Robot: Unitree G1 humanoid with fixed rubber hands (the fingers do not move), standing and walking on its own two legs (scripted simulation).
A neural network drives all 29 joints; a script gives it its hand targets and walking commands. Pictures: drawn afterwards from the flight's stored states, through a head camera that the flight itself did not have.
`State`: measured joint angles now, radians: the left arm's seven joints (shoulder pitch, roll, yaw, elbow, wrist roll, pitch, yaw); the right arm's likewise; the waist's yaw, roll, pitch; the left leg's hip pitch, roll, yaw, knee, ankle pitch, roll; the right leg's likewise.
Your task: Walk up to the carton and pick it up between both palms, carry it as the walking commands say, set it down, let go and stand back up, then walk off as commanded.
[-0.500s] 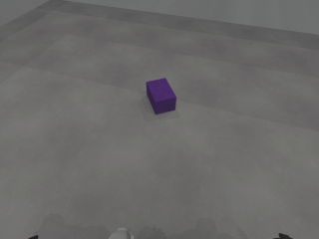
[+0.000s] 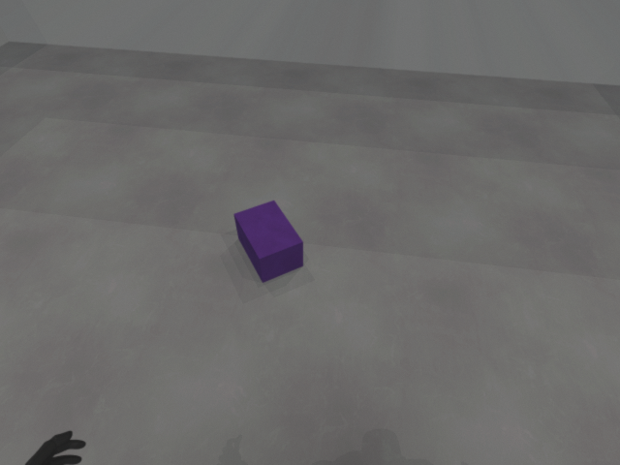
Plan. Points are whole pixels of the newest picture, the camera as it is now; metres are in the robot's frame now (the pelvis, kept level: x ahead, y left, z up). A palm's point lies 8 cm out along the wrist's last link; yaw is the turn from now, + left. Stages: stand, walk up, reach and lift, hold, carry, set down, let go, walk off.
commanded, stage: walk up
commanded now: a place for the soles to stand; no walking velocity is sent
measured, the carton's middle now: (268, 240) +1.10 +0.06 -0.69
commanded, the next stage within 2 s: none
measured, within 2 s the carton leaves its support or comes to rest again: neither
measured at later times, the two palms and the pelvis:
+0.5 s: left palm (46, 421) +0.25 +0.36 -0.10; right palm (491, 320) +0.33 -0.32 -0.05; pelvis +0.21 +0.02 -0.01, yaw +1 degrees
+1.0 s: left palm (74, 304) +0.43 +0.36 -0.06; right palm (449, 246) +0.51 -0.32 -0.08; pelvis +0.39 +0.00 +0.00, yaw +3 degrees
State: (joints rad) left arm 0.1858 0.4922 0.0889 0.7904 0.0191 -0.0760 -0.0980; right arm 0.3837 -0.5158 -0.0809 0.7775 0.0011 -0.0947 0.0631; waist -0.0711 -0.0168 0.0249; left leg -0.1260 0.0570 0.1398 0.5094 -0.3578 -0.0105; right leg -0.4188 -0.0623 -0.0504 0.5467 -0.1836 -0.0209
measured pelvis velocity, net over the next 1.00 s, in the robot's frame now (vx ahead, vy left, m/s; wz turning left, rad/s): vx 0.39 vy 0.00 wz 0.06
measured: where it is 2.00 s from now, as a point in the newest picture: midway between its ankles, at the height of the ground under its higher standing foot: (291, 360)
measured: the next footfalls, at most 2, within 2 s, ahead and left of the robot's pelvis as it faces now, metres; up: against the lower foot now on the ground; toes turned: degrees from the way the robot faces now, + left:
right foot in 0.02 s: +0.16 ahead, -0.12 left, +0.00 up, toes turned -3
left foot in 0.38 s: +0.30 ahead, +0.14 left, +0.00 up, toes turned +7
